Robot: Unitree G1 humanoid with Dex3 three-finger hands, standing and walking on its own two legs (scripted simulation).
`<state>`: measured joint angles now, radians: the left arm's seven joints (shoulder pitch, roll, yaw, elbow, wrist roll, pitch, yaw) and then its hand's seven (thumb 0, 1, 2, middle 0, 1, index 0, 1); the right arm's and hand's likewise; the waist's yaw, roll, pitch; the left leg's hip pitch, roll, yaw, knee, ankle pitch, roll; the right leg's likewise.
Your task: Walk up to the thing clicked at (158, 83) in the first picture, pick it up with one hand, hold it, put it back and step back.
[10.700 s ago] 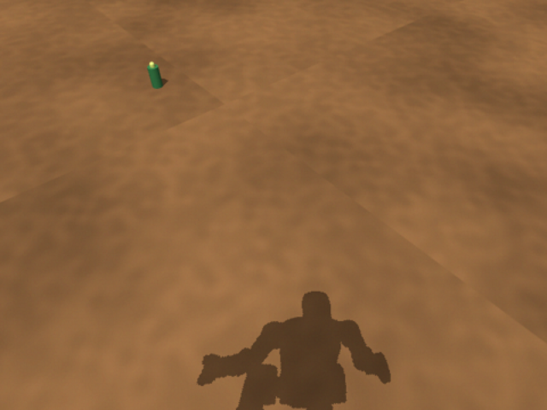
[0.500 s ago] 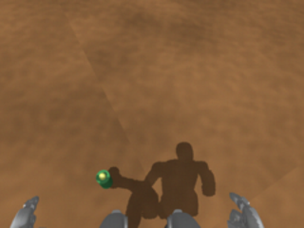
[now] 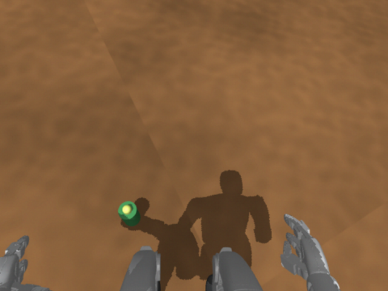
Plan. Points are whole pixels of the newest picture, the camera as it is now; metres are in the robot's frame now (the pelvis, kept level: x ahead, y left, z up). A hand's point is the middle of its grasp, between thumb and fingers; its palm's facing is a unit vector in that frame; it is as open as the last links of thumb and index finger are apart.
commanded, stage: go down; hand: left
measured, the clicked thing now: (129, 213) +0.39 +0.22 -0.58
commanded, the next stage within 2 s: approach in 1.96 s
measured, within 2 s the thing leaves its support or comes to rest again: neither
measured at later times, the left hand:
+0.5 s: hand (37, 237) +0.25 +0.38 -0.20, palm faces +0.23 -0.95 -0.19, open 17.4 cm
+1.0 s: hand (38, 225) +0.29 +0.40 -0.24, palm faces +0.21 -0.97 -0.13, open 17.5 cm
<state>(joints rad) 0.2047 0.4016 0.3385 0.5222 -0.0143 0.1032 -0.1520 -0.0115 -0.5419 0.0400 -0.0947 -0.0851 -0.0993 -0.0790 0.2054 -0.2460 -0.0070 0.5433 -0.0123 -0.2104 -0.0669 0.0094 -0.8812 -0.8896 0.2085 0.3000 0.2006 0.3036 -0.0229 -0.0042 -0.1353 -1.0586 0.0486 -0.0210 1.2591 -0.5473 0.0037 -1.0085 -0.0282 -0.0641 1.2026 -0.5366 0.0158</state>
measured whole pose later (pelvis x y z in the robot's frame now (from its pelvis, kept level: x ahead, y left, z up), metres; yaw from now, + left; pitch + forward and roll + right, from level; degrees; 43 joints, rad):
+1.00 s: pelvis -0.06 +0.00 -0.22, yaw -4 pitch +33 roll -6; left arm -0.40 0.79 0.80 1.00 -0.19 -0.34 -0.65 -0.02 -0.57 0.08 -0.04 -0.09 -0.05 -0.08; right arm 0.10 -0.35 0.06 0.69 -0.04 -0.21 -0.07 0.01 -0.88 -0.90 0.21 0.30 0.20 0.30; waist -0.03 -0.03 -0.13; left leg -1.98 0.05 -0.09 2.07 -0.67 0.00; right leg -1.91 -0.03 -0.08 2.00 -0.67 0.00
